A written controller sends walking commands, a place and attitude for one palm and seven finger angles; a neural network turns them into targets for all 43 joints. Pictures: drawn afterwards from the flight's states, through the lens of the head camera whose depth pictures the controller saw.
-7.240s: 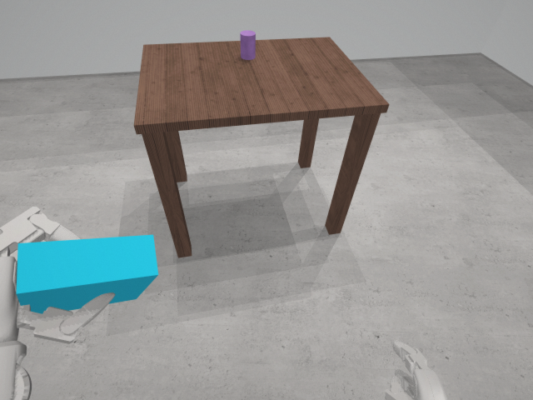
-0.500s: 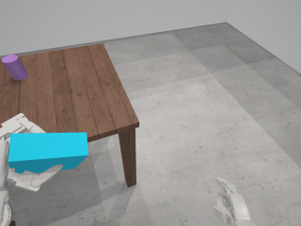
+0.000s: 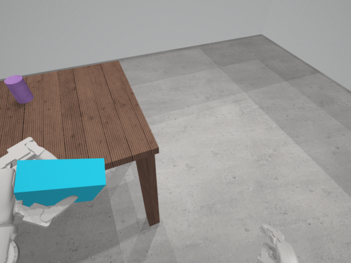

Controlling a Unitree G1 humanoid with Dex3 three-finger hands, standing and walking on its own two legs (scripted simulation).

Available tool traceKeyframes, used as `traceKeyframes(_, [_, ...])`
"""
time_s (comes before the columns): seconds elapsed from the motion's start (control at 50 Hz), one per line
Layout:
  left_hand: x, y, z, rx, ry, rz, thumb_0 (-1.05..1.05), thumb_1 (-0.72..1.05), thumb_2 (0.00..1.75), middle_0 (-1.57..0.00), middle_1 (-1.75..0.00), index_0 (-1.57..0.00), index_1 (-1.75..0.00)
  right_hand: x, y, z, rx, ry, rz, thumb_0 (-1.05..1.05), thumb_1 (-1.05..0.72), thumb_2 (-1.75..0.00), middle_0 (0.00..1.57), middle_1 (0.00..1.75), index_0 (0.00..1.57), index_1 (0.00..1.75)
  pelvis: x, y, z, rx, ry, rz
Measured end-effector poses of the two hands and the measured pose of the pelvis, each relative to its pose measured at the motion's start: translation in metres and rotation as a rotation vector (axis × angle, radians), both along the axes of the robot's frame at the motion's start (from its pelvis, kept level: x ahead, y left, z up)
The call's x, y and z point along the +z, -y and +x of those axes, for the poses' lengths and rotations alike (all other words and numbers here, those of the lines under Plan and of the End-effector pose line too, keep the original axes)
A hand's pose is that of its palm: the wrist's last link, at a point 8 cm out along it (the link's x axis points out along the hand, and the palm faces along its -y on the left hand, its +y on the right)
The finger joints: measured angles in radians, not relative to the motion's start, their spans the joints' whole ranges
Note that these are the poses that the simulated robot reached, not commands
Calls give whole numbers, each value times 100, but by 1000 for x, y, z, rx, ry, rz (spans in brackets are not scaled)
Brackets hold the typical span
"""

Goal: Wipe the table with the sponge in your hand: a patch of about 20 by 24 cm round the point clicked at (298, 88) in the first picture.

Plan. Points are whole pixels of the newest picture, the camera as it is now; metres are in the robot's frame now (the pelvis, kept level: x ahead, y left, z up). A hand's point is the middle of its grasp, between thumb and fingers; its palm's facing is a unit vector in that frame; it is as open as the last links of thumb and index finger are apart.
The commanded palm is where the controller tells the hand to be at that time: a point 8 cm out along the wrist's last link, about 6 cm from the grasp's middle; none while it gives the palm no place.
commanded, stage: shuffle to correct the standing spot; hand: left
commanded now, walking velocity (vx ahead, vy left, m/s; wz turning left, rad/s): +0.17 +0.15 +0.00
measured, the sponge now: (74, 183) +0.23 +0.20 +0.13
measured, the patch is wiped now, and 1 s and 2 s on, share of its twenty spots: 0.00 0.00 0.00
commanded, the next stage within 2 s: come to a stop and stand still in 1.02 s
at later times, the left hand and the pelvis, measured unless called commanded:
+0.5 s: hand (24, 152) +0.26 +0.29 +0.17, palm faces +0.32 -0.82 -0.47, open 9.2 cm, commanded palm +0.21 +0.34 +0.17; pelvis +0.05 +0.05 +0.00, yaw +0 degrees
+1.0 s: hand (0, 121) +0.32 +0.38 +0.17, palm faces +0.43 -0.80 -0.42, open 9.2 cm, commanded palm +0.26 +0.41 +0.17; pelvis +0.10 +0.12 -0.03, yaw +1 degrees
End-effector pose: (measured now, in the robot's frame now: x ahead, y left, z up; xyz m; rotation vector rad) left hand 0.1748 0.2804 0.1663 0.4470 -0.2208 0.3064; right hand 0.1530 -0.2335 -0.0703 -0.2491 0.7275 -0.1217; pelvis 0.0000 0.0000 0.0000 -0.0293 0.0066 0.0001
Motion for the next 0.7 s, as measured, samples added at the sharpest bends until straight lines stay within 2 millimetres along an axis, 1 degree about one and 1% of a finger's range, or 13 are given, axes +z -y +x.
traceKeyframes(0.06, [-1,-7,-2,8,17,6,0,-43,105,-83,-138,-83,-139,-3,0,2,-2,-4,-10,1,-91,-90,20,30,20,30,-4,-5,5,6,2,-11])
traceKeyframes(0.14, [-6,-24,2,32,59,-4,0,-43,105,-83,-138,-83,-139,-8,-5,9,0,-27,-38,1,-91,-90,20,30,20,30,-11,-17,15,19,12,-16])
traceKeyframes(0.22, [-10,-45,15,58,90,-12,0,-43,105,-83,-138,-83,-139,-9,-19,20,-2,-29,-48,1,-91,-90,20,30,20,30,-16,-31,24,7,26,18])
traceKeyframes(0.26, [-7,-50,25,57,87,0,0,-43,105,-83,-138,-83,-139,-7,-29,25,4,-16,-35,1,-91,-90,20,30,20,30,-14,-36,26,11,30,22])
traceKeyframes(0.3, [1,-52,34,38,96,15,0,-43,105,-83,-138,-83,-139,-4,-42,30,17,-10,-14,1,-91,-90,20,30,20,30,-9,-40,30,21,27,15])
traceKeyframes(0.36, [15,-49,40,-11,118,47,0,-43,105,-83,-138,-83,-139,0,-58,35,31,-8,21,1,-91,-90,20,30,20,30,-4,-45,35,23,15,3])
traceKeyframes(0.44, [22,-47,43,-59,99,91,0,-43,105,-83,-138,-83,-139,-1,-71,41,28,-22,48,1,-91,-90,20,30,21,30,-1,-51,46,11,1,-4])
traceKeyframes(0.5, [20,-53,47,-49,49,113,0,-43,105,-83,-138,-83,-139,-7,-74,47,26,-43,51,1,-90,-90,20,30,21,30,-1,-54,54,9,-4,-2])
traceKeyframes(0.58, [14,-64,54,10,6,129,0,-43,105,-83,-138,-83,-139,-18,-72,58,36,-58,47,1,-90,-90,20,30,21,30,-6,-56,66,27,-5,3])
traceKeyframes(0.64, [13,-70,52,46,56,140,0,-43,105,-83,-138,-83,-139,-32,-68,73,73,-66,30,1,-90,-90,20,30,21,30,-19,-58,67,57,6,-1])
traceKeyframes(0.7, [9,-75,49,76,98,95,0,-43,105,-83,-138,-83,-139,-31,-65,84,84,-77,10,1,-91,-90,20,30,20,30,-21,-61,68,37,27,4])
